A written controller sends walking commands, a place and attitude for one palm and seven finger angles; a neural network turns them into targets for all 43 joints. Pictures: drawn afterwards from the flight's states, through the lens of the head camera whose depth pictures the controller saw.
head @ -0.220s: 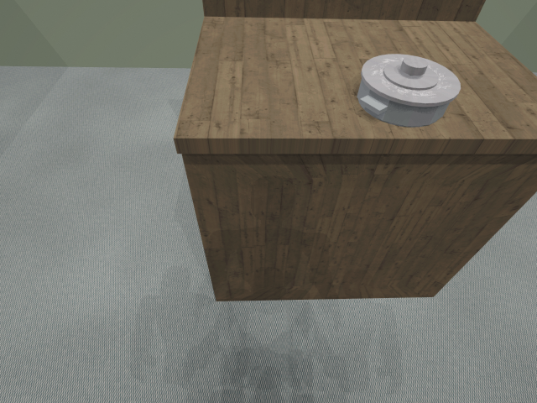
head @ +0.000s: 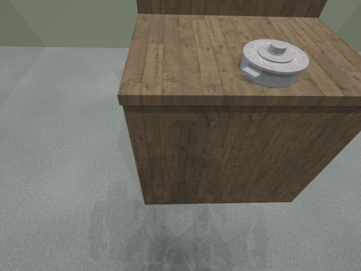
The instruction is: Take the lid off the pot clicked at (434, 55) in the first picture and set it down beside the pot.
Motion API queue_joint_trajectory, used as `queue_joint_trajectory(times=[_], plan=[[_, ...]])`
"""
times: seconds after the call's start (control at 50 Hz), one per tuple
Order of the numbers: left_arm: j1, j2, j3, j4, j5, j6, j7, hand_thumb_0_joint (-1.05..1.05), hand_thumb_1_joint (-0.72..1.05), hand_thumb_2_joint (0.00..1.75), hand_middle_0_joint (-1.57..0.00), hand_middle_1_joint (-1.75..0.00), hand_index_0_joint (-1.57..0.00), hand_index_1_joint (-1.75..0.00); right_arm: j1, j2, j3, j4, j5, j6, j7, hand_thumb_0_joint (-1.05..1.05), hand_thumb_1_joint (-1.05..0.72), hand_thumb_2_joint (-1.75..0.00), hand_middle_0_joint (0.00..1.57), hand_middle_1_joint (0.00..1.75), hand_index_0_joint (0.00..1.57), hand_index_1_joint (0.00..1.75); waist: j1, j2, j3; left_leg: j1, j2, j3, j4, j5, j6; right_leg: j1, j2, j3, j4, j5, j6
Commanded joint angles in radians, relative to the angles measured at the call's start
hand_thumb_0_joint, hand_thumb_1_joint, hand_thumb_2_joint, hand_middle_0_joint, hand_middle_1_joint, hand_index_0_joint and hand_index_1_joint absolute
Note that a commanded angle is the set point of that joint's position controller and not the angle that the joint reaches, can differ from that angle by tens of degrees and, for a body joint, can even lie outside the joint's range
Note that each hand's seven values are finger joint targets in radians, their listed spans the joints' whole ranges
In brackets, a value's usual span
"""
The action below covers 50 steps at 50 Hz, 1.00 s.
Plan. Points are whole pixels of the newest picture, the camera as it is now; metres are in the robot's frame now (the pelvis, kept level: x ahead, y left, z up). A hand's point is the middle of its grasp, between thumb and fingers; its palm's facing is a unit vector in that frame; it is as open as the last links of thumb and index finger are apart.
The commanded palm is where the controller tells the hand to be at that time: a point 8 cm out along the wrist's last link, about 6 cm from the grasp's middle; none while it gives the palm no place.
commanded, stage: look at it before walking up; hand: left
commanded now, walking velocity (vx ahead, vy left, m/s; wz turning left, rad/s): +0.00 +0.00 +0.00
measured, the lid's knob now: (278, 47) +0.72 -0.26 +0.15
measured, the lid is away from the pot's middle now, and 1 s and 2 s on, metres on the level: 0.00 0.00 0.00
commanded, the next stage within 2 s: walk to a spot facing it in 0.42 s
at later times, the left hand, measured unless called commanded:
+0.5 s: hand out of the picture +0.01 +0.18 -0.18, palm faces +0.01 -0.98 -0.21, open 7.4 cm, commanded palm none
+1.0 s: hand out of the picture +0.05 +0.15 -0.17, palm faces -0.11 -0.95 -0.29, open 7.4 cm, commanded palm none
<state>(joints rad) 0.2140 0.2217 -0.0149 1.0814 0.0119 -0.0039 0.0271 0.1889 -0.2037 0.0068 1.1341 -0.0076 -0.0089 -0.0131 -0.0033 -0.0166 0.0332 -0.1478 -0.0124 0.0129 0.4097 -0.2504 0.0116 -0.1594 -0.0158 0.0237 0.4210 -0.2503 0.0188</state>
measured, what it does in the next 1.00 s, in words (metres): lifts its left foot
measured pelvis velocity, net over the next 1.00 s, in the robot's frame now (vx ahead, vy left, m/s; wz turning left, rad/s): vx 0.00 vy -0.05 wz -0.20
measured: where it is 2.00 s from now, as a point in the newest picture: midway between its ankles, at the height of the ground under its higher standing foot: outside the picture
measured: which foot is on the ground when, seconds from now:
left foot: down 0.00-0.88, up 0.90-1.00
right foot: down 0.00-1.00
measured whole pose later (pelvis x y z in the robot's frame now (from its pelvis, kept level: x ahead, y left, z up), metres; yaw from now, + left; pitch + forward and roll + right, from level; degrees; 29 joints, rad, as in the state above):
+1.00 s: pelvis +0.00 -0.05 -0.01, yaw -12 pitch +2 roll +2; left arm 0.29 0.19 0.07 0.96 0.02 0.02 0.01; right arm 0.16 -0.22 -0.07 1.00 -0.02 0.05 -0.02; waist 0.03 0.02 0.09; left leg -0.44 0.05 0.03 1.07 -0.43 -0.04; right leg -0.29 0.06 0.01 0.57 -0.31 -0.08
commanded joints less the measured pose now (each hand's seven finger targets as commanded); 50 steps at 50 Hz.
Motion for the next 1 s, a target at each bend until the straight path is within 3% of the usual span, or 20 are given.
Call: queue_joint_trajectory(times=[0.0, 0.5, 0.54, 0.6, 0.66, 0.7, 0.74, 0.76, 0.78, 0.8, 0.82, 0.84, 0.86, 0.88, 0.9, 0.92, 0.94, 0.96, 0.98], plan=[[0.041, 0.121, 0.028, -0.032, -0.001, -0.013, 0.011, 0.0, 0.9, 0.9, -0.2, -0.3, -0.2, -0.3, 0.036, -0.132, -0.024, -0.03, 0.001, -0.019, -0.015, 0.0, -0.9, -0.9, 0.2, 0.3, 0.2, 0.3, -0.001, 0.022, -0.017, 0.01, 0.111, -0.084, -0.06, 0.218, 0.012, -0.007, -0.091, 0.068, -0.05, 0.202, -0.028], [0.103, 0.065, 0.029, -0.004, 0.0, -0.012, 0.014, 0.0, 0.9, 0.9, -0.2, -0.3, -0.2, -0.3, 0.103, -0.081, -0.023, -0.006, 0.002, -0.021, -0.024, 0.0, -0.9, -0.9, 0.2, 0.3, 0.2, 0.3, 0.001, 0.026, 0.019, -0.004, 0.109, -0.083, -0.065, 0.194, 0.018, -0.022, -0.082, 0.061, -0.05, 0.173, -0.03], [0.106, 0.06, 0.035, -0.008, 0.001, -0.005, 0.013, 0.0, 0.9, 0.9, -0.2, -0.3, -0.2, -0.3, 0.109, -0.075, -0.029, -0.011, 0.0, -0.017, -0.028, 0.0, -0.9, -0.9, 0.2, 0.3, 0.2, 0.3, -0.002, 0.019, 0.028, 0.011, 0.117, -0.063, -0.042, 0.189, 0.014, -0.056, -0.076, 0.082, -0.034, 0.198, -0.036], [0.088, 0.08, 0.058, -0.042, 0.003, 0.011, 0.006, 0.0, 0.9, 0.9, -0.2, -0.3, -0.2, -0.3, 0.117, -0.1, -0.048, -0.037, -0.001, -0.005, -0.035, 0.0, -0.9, -0.9, 0.2, 0.3, 0.2, 0.3, -0.007, 0.047, 0.015, 0.023, 0.149, -0.051, -0.01, 0.168, 0.022, -0.112, -0.056, 0.09, 0.039, 0.199, -0.046], [0.084, 0.081, 0.072, -0.081, 0.006, 0.027, -0.006, 0.0, 0.9, 0.9, -0.2, -0.3, -0.2, -0.3, 0.099, -0.134, -0.069, -0.08, -0.004, 0.006, -0.037, 0.0, -0.9, -0.9, 0.2, 0.3, 0.2, 0.3, -0.002, 0.089, 0.027, 0.007, 0.205, -0.084, -0.033, 0.07, 0.049, -0.187, -0.011, 0.079, 0.128, 0.112, -0.042], [0.087, 0.063, 0.08, -0.098, 0.008, 0.034, -0.014, 0.0, 0.9, 0.9, -0.2, -0.3, -0.2, -0.3, 0.08, -0.155, -0.083, -0.107, -0.007, 0.007, -0.037, 0.0, -0.9, -0.9, 0.2, 0.3, 0.2, 0.3, 0.004, 0.153, 0.04, -0.02, 0.274, -0.133, -0.076, 0.015, 0.09, -0.226, 0.023, 0.042, 0.232, -0.014, -0.031], [0.084, 0.05, 0.087, -0.121, 0.01, 0.04, -0.022, 0.0, 0.9, 0.9, -0.2, -0.3, -0.2, -0.3, 0.064, -0.164, -0.093, -0.131, -0.011, 0.003, -0.034, 0.0, -0.9, -0.9, 0.2, 0.3, 0.2, 0.3, 0.005, 0.204, 0.044, -0.036, 0.335, -0.135, -0.098, 0.089, 0.139, -0.249, 0.022, -0.003, 0.379, -0.184, -0.017], [0.086, 0.049, 0.092, -0.132, 0.009, 0.042, -0.025, 0.0, 0.9, 0.9, -0.2, -0.3, -0.2, -0.3, 0.057, -0.166, -0.095, -0.142, -0.011, 0.002, -0.033, 0.0, -0.9, -0.9, 0.2, 0.3, 0.2, 0.3, 0.009, 0.195, 0.03, -0.044, 0.356, -0.129, -0.092, 0.125, 0.155, -0.237, 0.007, -0.01, 0.406, -0.217, -0.017], [0.093, 0.047, 0.096, -0.138, 0.009, 0.042, -0.029, 0.0, 0.9, 0.9, -0.2, -0.3, -0.2, -0.3, 0.036, -0.167, -0.097, -0.153, -0.014, 0.002, -0.033, 0.0, -0.9, -0.9, 0.2, 0.3, 0.2, 0.3, 0.018, 0.189, 0.04, -0.08, 0.362, -0.098, -0.068, 0.15, 0.151, -0.208, -0.011, -0.008, 0.387, -0.219, -0.018], [0.13, 0.046, 0.1, -0.133, 0.009, 0.039, -0.033, 0.0, 0.9, 0.9, -0.2, -0.3, -0.2, -0.3, 0.006, -0.166, -0.097, -0.166, -0.016, 0.004, -0.032, 0.0, -0.9, -0.9, 0.2, 0.3, 0.2, 0.3, 0.046, 0.159, 0.035, -0.116, 0.344, -0.052, 0.0, 0.167, 0.124, -0.138, -0.018, -0.007, 0.308, -0.174, -0.021], [0.19, 0.053, 0.104, -0.12, 0.013, 0.033, -0.034, 0.0, 0.9, 0.9, -0.2, -0.3, -0.2, -0.3, -0.016, -0.164, -0.097, -0.177, -0.016, 0.008, -0.03, 0.0, -0.9, -0.9, 0.2, 0.3, 0.2, 0.3, 0.078, 0.093, 0.017, -0.149, 0.286, 0.013, 0.136, 0.143, 0.077, -0.057, -0.013, -0.002, 0.159, -0.047, -0.025], [0.224, 0.13, 0.119, -0.116, 0.022, 0.019, -0.026, 0.0, 0.9, 0.9, -0.2, -0.3, -0.2, -0.3, 0.002, -0.119, -0.091, -0.189, -0.007, 0.014, -0.028, 0.0, -0.9, -0.9, 0.2, 0.3, 0.2, 0.3, 0.083, -0.174, -0.01, -0.261, 0.15, 0.119, 0.39, -0.037, -0.003, 0.03, -0.131, 0.223, -0.039, 0.15, -0.061], [0.24, 0.228, 0.133, -0.125, 0.017, 0.013, -0.011, 0.0, 0.9, 0.9, -0.2, -0.3, -0.2, -0.3, -0.011, -0.064, -0.078, -0.232, -0.007, 0.019, -0.024, 0.0, -0.9, -0.9, 0.2, 0.3, 0.2, 0.3, 0.079, -0.388, 0.003, -0.441, 0.035, 0.102, 0.625, -0.354, -0.052, 0.036, -0.338, 0.556, -0.146, 0.358, -0.149], [0.242, 0.196, 0.127, -0.131, 0.002, 0.019, -0.001, 0.0, 0.9, 0.9, -0.2, -0.3, -0.2, -0.3, -0.04, -0.094, -0.083, -0.238, -0.006, 0.029, -0.028, 0.0, -0.9, -0.9, 0.2, 0.3, 0.2, 0.3, 0.078, -0.226, 0.0, -0.416, 0.061, -0.028, 0.701, -0.329, -0.04, 0.001, -0.332, 0.51, -0.147, 0.312, -0.201], [0.179, 0.168, 0.128, -0.146, 0.002, 0.017, 0.001, 0.0, 0.9, 0.9, -0.2, -0.3, -0.2, -0.3, -0.04, -0.099, -0.087, -0.23, -0.005, 0.032, -0.024, 0.0, -0.9, -0.9, 0.2, 0.3, 0.2, 0.3, 0.05, -0.204, 0.019, -0.428, 0.08, -0.05, 0.736, -0.252, -0.036, -0.041, -0.277, 0.474, -0.164, 0.185, -0.188], [0.121, 0.15, 0.123, -0.164, 0.002, 0.018, -0.001, 0.0, 0.9, 0.9, -0.2, -0.3, -0.2, -0.3, -0.051, -0.105, -0.089, -0.225, -0.007, 0.029, -0.02, 0.0, -0.9, -0.9, 0.2, 0.3, 0.2, 0.3, 0.033, -0.144, 0.043, -0.441, 0.093, -0.055, 0.753, -0.199, -0.041, -0.054, -0.244, 0.446, -0.149, 0.164, -0.192], [0.094, 0.136, 0.118, -0.179, 0.0, 0.014, -0.005, 0.0, 0.9, 0.9, -0.2, -0.3, -0.2, -0.3, -0.051, -0.107, -0.09, -0.223, -0.011, 0.028, -0.016, 0.0, -0.9, -0.9, 0.2, 0.3, 0.2, 0.3, 0.021, -0.098, 0.042, -0.433, 0.096, -0.053, 0.753, -0.153, -0.051, -0.048, -0.212, 0.401, -0.129, 0.22, -0.187], [0.094, 0.133, 0.119, -0.186, 0.0, 0.008, -0.003, 0.0, 0.9, 0.9, -0.2, -0.3, -0.2, -0.3, -0.035, -0.099, -0.088, -0.221, -0.012, 0.026, -0.015, 0.0, -0.9, -0.9, 0.2, 0.3, 0.2, 0.3, 0.015, -0.057, -0.004, -0.427, 0.098, -0.043, 0.732, -0.138, -0.059, 0.001, -0.202, 0.37, -0.102, 0.315, -0.19], [0.11, 0.136, 0.12, -0.185, 0.0, 0.004, -0.004, 0.0, 0.9, 0.9, -0.2, -0.3, -0.2, -0.3, -0.046, -0.091, -0.086, -0.222, -0.013, 0.026, -0.016, 0.0, -0.9, -0.9, 0.2, 0.3, 0.2, 0.3, 0.023, -0.048, -0.029, -0.431, 0.092, -0.041, 0.718, -0.125, -0.067, 0.046, -0.187, 0.352, -0.083, 0.41, -0.186]])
